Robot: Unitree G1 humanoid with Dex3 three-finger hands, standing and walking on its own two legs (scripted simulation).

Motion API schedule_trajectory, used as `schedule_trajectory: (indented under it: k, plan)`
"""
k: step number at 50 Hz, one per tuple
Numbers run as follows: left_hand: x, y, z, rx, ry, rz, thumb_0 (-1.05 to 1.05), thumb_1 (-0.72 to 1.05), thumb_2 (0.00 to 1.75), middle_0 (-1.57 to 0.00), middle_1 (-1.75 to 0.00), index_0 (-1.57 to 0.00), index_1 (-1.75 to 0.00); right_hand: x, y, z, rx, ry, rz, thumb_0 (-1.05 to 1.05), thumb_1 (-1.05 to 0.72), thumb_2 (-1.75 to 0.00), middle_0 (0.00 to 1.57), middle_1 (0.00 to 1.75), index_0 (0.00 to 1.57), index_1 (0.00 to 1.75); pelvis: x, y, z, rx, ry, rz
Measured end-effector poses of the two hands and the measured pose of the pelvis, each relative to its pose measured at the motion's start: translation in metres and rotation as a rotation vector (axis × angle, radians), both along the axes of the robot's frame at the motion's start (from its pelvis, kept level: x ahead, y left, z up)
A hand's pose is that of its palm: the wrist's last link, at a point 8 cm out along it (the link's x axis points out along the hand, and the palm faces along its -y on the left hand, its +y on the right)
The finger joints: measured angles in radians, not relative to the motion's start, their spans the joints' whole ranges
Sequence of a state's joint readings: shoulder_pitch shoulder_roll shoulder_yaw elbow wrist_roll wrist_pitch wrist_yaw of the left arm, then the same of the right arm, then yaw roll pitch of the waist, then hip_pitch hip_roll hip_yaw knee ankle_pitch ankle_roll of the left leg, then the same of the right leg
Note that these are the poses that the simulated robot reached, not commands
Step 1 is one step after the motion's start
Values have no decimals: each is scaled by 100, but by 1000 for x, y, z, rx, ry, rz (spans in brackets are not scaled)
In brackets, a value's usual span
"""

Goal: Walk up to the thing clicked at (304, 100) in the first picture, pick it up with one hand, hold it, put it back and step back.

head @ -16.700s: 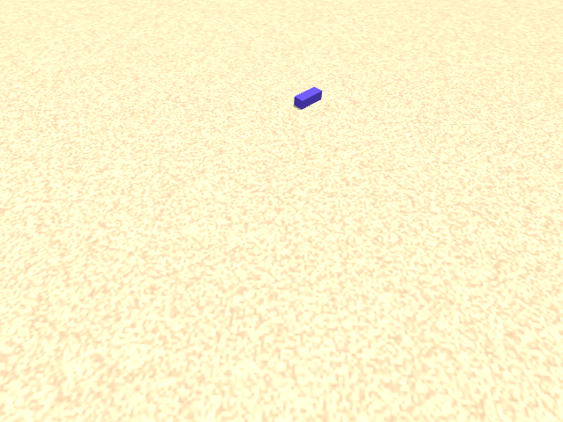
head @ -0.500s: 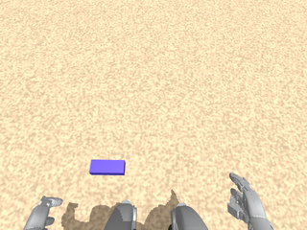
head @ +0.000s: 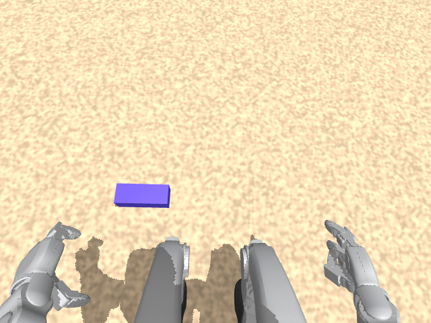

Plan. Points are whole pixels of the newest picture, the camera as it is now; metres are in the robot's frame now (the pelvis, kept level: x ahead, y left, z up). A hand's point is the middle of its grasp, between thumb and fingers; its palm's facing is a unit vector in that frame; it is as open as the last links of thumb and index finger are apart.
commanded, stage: rise first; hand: left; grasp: from above
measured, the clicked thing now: (143, 195) +0.46 +0.25 -0.54
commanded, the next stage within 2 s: none
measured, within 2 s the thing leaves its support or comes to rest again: neither
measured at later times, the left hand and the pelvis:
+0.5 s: hand (102, 218) +0.33 +0.30 -0.31, palm faces -0.48 -0.21 -0.85, open 14.0 cm; pelvis -0.05 +0.00 -0.17, yaw -4 degrees
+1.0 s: hand (111, 205) +0.39 +0.31 -0.38, palm faces -0.46 -0.02 -0.89, open 14.2 cm; pelvis -0.05 +0.01 -0.22, yaw -6 degrees
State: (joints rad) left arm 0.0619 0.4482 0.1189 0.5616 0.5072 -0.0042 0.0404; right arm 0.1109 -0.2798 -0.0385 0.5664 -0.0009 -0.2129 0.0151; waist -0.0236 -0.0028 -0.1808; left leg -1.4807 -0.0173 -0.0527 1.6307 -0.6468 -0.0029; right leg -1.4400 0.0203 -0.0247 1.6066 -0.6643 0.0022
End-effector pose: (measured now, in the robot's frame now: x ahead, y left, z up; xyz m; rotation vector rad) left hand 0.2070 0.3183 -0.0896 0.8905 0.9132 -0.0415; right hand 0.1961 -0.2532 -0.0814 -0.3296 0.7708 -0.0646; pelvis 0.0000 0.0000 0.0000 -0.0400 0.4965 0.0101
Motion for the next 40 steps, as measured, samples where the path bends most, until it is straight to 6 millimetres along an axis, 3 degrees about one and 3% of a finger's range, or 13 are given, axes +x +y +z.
schedule_trajectory:
  k: [8,13,18,23,28,40]
  plan:
    - [61,-2,-64,136,-107,-224,-1,-56,98,-13,-102,-13,-103,-34,-17,-92,-11,125,-29,1,-95,-91,20,30,21,30,-21,-3,-72,-5,72,-17]
    - [89,-2,-100,197,-130,-304,-1,-54,99,-14,-101,-13,-102,-71,-19,-144,-3,241,-57,1,-94,-91,20,30,20,30,-35,-3,-109,-12,93,-26]
    - [110,-3,-130,233,-132,-402,0,-53,101,-13,-100,-12,-101,-112,-18,-180,-2,355,-92,1,-92,-90,20,30,20,30,-44,-1,-138,-23,99,-34]
    - [129,-5,-153,259,-159,-486,0,-52,102,-12,-99,-10,-100,-144,-17,-199,-13,443,-125,1,-90,-90,20,30,21,30,-48,2,-160,-40,98,-41]
    - [144,-6,-172,292,-186,-551,0,-52,104,-9,-99,-8,-100,-164,-17,-208,-33,508,-148,1,-89,-89,20,30,21,30,-49,6,-177,-56,97,-45]
    - [168,-4,-209,370,-194,-638,0,-53,104,-8,-96,-7,-97,-174,-19,-225,-78,576,-142,1,-90,-90,20,30,21,30,-49,10,-204,-75,97,-45]
